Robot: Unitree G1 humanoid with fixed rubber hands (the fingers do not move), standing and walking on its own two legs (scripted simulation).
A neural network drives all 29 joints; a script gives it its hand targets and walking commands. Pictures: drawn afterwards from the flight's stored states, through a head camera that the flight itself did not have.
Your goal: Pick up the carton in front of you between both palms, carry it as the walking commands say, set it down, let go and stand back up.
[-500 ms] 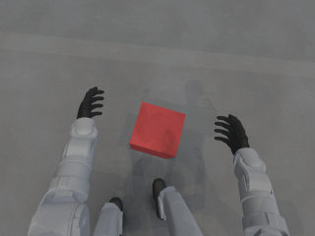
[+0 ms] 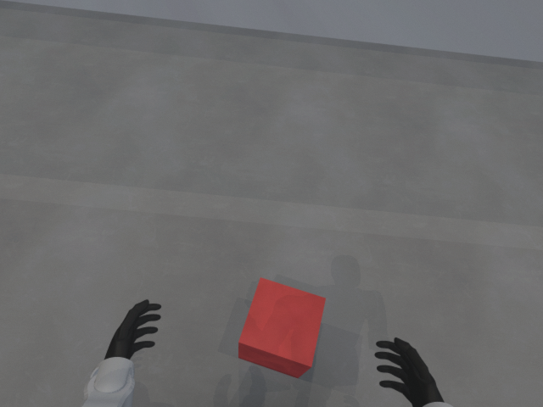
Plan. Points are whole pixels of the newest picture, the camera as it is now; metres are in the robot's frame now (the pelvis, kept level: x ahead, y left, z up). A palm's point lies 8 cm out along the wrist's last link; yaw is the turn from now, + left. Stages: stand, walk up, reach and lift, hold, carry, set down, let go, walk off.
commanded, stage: let go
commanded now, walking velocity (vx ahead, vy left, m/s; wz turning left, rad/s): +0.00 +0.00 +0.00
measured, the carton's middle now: (279, 329) +0.39 -0.11 -0.64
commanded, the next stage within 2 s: stand in 0.64 s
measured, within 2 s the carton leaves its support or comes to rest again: neither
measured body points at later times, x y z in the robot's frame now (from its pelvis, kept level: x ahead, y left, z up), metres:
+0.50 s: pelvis +0.01 +0.02 +0.00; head +0.01 +0.01 +0.45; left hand +0.18 +0.25 -0.07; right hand +0.18 -0.23 -0.07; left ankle -0.05 +0.13 -0.73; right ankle +0.02 -0.12 -0.73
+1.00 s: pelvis +0.04 -0.02 -0.01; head +0.04 -0.04 +0.44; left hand +0.14 +0.24 -0.12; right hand +0.09 -0.30 -0.13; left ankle -0.05 +0.13 -0.73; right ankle +0.02 -0.12 -0.73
